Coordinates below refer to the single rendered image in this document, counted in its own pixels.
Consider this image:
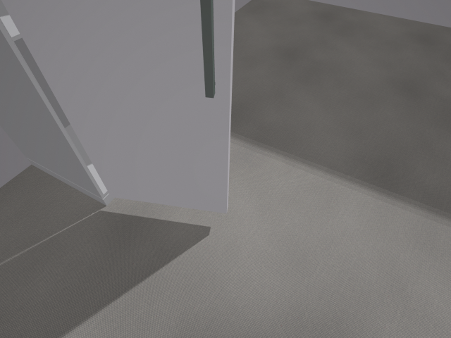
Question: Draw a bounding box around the handle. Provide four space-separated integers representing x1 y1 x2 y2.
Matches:
200 0 215 98

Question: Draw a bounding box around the fridge door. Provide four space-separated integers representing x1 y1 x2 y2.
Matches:
2 0 235 213

